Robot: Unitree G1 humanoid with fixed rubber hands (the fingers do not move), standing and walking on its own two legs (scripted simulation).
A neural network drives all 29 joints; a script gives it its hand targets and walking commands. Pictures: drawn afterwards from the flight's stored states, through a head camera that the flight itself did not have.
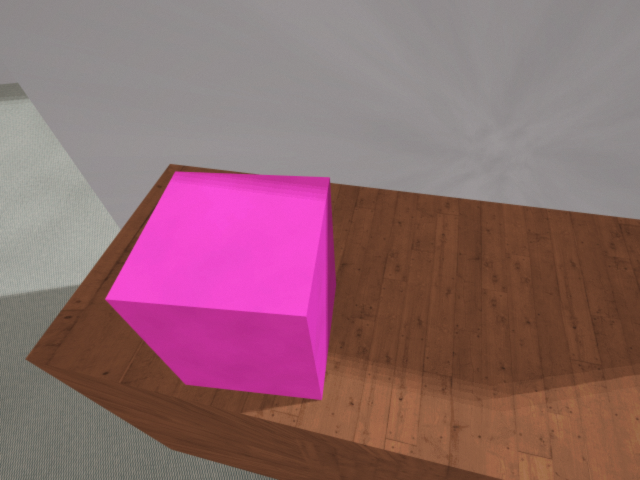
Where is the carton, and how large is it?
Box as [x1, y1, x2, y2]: [105, 171, 335, 399]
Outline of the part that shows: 175,171 105,299 185,384 321,399 335,289 329,177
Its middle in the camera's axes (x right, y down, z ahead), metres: -0.10 +0.07 +0.54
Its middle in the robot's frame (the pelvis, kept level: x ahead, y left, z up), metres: +0.37 +0.14 +0.01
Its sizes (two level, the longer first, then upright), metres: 0.210 0.200 0.250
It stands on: a pedestal, 0.67 m high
